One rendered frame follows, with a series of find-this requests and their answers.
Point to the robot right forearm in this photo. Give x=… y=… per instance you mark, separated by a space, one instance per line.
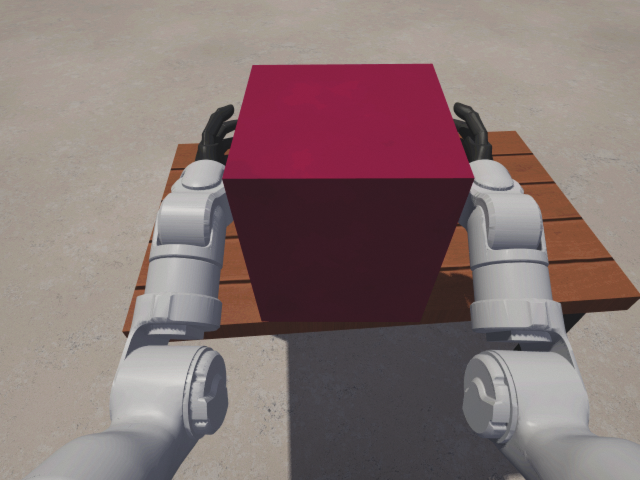
x=508 y=257

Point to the carton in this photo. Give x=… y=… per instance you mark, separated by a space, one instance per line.
x=345 y=183

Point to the left robot hand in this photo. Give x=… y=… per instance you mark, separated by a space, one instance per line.
x=212 y=145

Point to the right robot upper arm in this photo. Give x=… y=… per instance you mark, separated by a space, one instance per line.
x=532 y=405

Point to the robot left forearm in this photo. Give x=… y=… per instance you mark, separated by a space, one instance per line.
x=186 y=257

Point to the table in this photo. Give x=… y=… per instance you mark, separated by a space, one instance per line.
x=584 y=277

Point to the left robot upper arm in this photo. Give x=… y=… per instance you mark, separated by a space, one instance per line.
x=164 y=400

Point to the right robot hand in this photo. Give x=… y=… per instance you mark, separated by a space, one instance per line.
x=475 y=135

